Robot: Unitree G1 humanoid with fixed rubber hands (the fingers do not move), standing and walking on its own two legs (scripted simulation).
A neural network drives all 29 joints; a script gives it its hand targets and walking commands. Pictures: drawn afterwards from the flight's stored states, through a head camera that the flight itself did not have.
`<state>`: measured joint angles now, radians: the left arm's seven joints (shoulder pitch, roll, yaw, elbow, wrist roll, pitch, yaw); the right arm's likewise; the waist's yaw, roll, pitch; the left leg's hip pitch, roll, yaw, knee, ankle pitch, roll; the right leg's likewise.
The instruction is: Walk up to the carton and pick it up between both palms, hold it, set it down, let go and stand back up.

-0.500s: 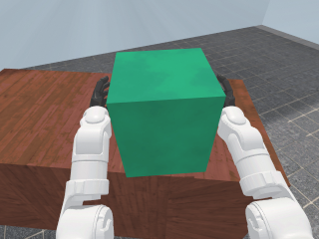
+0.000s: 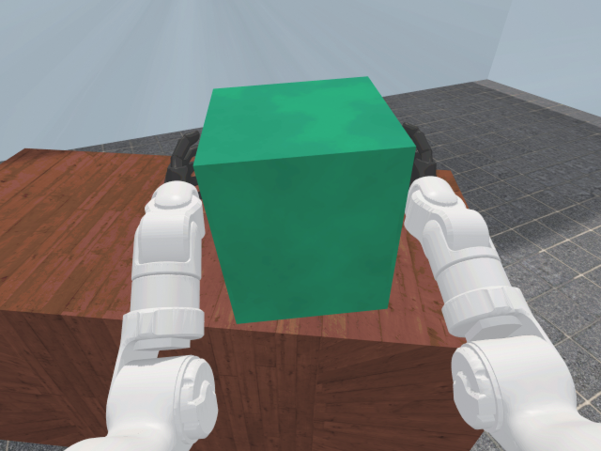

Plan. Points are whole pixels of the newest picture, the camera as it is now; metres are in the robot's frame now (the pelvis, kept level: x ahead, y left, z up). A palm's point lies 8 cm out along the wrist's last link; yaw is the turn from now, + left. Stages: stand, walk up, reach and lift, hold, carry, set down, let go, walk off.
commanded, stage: reach and lift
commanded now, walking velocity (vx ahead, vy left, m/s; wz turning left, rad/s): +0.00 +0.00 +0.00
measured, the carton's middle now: (301, 200) +0.39 +0.00 +0.20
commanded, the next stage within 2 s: hold in 0.18 s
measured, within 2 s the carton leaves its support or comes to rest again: neither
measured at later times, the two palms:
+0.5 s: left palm (183, 191) +0.39 +0.15 +0.22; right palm (413, 175) +0.39 -0.15 +0.24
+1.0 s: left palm (176, 187) +0.38 +0.16 +0.24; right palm (414, 165) +0.38 -0.14 +0.25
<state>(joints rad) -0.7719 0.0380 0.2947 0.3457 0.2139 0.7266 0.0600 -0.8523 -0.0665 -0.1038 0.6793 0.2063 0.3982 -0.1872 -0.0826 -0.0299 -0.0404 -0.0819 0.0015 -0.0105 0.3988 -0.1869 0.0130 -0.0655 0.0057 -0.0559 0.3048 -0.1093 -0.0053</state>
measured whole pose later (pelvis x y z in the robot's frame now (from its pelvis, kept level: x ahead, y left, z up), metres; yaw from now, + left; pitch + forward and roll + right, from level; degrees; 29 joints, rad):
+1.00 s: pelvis +0.02 +0.00 +0.00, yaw +1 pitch -9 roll -2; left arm -0.69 0.00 0.31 0.12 0.24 0.87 0.04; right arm -0.84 -0.12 0.01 0.52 0.32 0.55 -0.24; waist -0.11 -0.02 -0.03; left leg -0.03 0.01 -0.04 0.42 -0.23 0.01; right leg 0.01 0.02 -0.06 0.28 -0.14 0.00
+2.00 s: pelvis +0.01 -0.01 +0.00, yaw +2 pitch -5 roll -1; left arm -0.81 0.08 0.32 0.34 0.18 0.81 0.04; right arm -0.97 -0.10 -0.05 0.69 0.30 0.55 -0.25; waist -0.09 -0.03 -0.10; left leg -0.12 0.01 -0.07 0.41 -0.20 -0.01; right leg -0.08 0.03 -0.07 0.30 -0.13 -0.02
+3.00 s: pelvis +0.00 -0.02 +0.00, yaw +2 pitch -6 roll -1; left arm -0.85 0.08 0.34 0.38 0.19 0.82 0.02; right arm -0.98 -0.09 -0.08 0.68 0.27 0.59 -0.26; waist -0.07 -0.02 -0.10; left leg -0.13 0.00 -0.07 0.41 -0.18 -0.01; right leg -0.09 0.03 -0.05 0.31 -0.12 -0.02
